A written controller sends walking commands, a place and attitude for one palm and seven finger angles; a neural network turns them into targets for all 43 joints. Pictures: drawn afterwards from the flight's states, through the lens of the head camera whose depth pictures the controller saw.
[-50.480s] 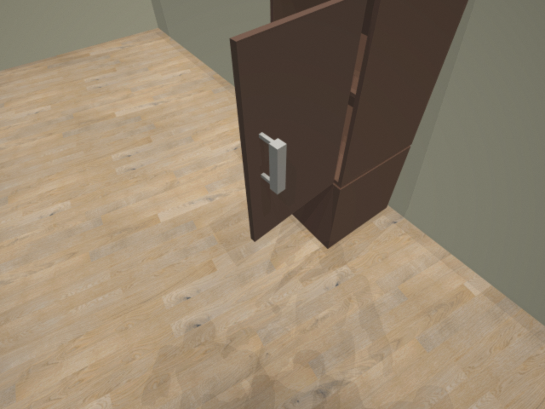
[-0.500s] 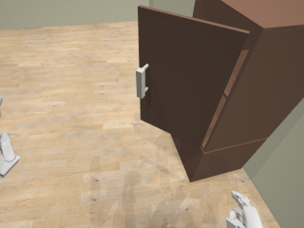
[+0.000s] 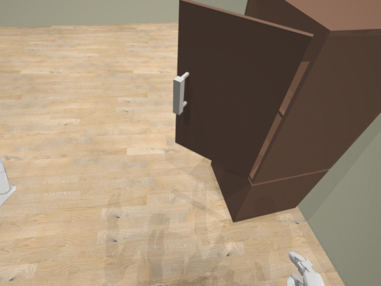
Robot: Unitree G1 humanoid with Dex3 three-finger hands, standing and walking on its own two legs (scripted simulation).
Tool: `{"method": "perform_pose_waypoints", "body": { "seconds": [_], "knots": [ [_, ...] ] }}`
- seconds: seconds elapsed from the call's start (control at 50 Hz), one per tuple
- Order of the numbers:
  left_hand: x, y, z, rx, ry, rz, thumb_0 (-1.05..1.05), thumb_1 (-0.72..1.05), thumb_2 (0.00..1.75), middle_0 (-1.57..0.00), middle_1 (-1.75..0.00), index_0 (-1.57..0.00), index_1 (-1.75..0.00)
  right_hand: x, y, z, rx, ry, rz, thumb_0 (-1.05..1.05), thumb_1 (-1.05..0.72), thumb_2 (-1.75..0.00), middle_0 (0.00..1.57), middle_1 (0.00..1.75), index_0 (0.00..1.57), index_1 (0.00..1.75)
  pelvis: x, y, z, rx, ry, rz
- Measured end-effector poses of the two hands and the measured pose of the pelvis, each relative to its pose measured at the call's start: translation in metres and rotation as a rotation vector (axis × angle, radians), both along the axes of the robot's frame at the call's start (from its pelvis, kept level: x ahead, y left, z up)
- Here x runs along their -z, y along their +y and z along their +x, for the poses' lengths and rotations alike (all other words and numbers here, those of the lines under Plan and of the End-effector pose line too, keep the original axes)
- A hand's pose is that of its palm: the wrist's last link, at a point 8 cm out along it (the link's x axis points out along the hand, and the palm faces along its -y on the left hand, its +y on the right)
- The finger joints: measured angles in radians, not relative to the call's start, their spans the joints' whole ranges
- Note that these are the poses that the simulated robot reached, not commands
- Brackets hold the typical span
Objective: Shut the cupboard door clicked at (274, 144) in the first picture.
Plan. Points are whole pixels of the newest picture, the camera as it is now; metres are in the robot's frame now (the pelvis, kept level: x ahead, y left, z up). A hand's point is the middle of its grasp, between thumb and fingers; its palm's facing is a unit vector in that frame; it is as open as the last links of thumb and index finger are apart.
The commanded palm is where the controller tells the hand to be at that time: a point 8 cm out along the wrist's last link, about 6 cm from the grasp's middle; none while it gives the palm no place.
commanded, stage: step back with the hand held close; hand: left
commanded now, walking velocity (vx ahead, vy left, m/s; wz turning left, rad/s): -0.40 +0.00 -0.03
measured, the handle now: (182, 93) +0.72 +0.06 -0.01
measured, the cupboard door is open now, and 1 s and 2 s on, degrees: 45 45 45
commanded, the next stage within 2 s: stop stepping back and stand still in 0.46 s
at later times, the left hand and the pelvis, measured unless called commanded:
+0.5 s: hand out of the picture +0.11 +0.28 +0.18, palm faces +0.47 -0.75 -0.46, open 7.4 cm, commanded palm +0.04 +0.30 +0.20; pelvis -0.09 -0.01 +0.01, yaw +2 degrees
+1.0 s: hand out of the picture +0.04 +0.27 +0.18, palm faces +0.48 -0.79 -0.38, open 7.4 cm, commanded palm -0.02 +0.30 +0.20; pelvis -0.16 +0.00 +0.02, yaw +0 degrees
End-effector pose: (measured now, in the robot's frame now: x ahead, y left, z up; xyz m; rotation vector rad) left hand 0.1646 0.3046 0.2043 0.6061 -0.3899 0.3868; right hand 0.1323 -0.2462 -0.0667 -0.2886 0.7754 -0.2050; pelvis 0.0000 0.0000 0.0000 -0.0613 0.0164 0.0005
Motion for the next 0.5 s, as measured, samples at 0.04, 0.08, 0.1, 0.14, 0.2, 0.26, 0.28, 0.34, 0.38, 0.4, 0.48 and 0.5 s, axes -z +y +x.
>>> {"method": "perform_pose_waypoints", "body": {
  "seconds": [0.04,0.08,0.1,0.14,0.2,0.26,0.28,0.34,0.38,0.4,0.48,0.5],
  "knots": [
    [0.000,0.000,-0.005,-0.012,0.003,-0.014,0.01,0.88,0.90,-0.21,-0.30,-0.22,-0.30,-0.001,0.002,0.002,-0.017,-0.001,0.006,0.01,-0.90,-0.90,0.20,0.30,0.20,0.30,-0.002,-0.003,-0.003,0.007,0.012,0.002],
    [0.003,-0.004,-0.010,-0.013,0.011,-0.034,0.01,0.88,0.90,-0.21,-0.30,-0.21,-0.30,-0.002,0.003,0.004,-0.037,-0.011,0.014,0.01,-0.90,-0.90,0.20,0.30,0.20,0.30,-0.003,-0.007,-0.009,0.016,0.019,0.007],
    [0.005,-0.008,-0.012,-0.009,0.016,-0.046,0.01,0.89,0.90,-0.21,-0.30,-0.21,-0.30,-0.003,0.003,0.006,-0.046,-0.018,0.018,0.01,-0.90,-0.90,0.20,0.30,0.20,0.30,-0.003,-0.009,-0.014,0.019,0.019,0.009],
    [0.007,-0.016,-0.018,0.008,0.029,-0.066,0.01,0.89,0.90,-0.21,-0.30,-0.21,-0.30,-0.005,0.003,0.007,-0.060,-0.036,0.028,0.01,-0.90,-0.90,0.20,0.30,0.20,0.30,-0.004,-0.013,-0.023,0.019,0.015,0.009],
    [0.006,-0.030,-0.030,0.044,0.041,-0.068,0.01,0.89,0.90,-0.21,-0.30,-0.21,-0.30,-0.011,0.001,0.008,-0.065,-0.078,0.041,0.01,-0.90,-0.90,0.21,0.30,0.20,0.30,-0.004,-0.019,-0.035,0.017,0.008,0.009],
    [0.001,-0.036,-0.045,0.061,0.037,-0.049,0.01,0.88,0.90,-0.21,-0.30,-0.22,-0.30,-0.019,-0.004,0.002,-0.057,-0.104,0.044,0.01,-0.90,-0.90,0.21,0.30,0.20,0.30,-0.006,-0.022,-0.044,0.003,0.008,0.018],
    [-0.002,-0.035,-0.050,0.059,0.032,-0.045,0.01,0.88,0.90,-0.22,-0.30,-0.22,-0.30,-0.021,-0.005,-0.002,-0.054,-0.100,0.039,0.01,-0.90,-0.90,0.21,0.30,0.20,0.30,-0.007,-0.022,-0.046,-0.002,0.009,0.025],
    [-0.007,-0.027,-0.065,0.029,0.012,-0.041,0.01,0.88,0.90,-0.22,-0.30,-0.22,-0.30,-0.026,-0.009,-0.016,-0.045,-0.065,0.011,0.01,-0.90,-0.90,0.20,0.30,0.20,0.30,-0.012,-0.019,-0.052,-0.010,0.015,0.049],
    [-0.007,-0.018,-0.073,0.003,-0.002,-0.045,0.01,0.88,0.90,-0.22,-0.30,-0.22,-0.30,-0.026,-0.009,-0.026,-0.046,-0.048,-0.014,0.01,-0.90,-0.90,0.20,0.30,0.20,0.30,-0.011,-0.014,-0.058,-0.018,0.021,0.046],
    [-0.006,-0.013,-0.077,-0.005,-0.009,-0.043,0.01,0.88,0.90,-0.22,-0.30,-0.22,-0.30,-0.023,-0.010,-0.030,-0.047,-0.049,-0.029,0.01,-0.90,-0.90,0.20,0.30,0.20,0.30,-0.008,-0.010,-0.062,-0.028,0.026,0.025],
    [0.003,0.004,-0.093,-0.043,0.030,-0.043,0.01,0.88,0.90,-0.21,-0.30,-0.22,-0.30,-0.016,-0.005,-0.053,-0.025,-0.028,-0.021,0.01,-0.90,-0.90,0.20,0.30,0.20,0.30,-0.006,-0.006,-0.086,-0.031,0.014,0.032],
    [0.006,0.006,-0.098,-0.053,0.049,-0.047,0.01,0.88,0.90,-0.21,-0.30,-0.22,-0.30,-0.015,-0.002,-0.059,-0.028,-0.028,-0.015,0.01,-0.90,-0.90,0.20,0.30,0.20,0.30,-0.007,-0.006,-0.090,-0.031,0.015,0.027]
  ]
}}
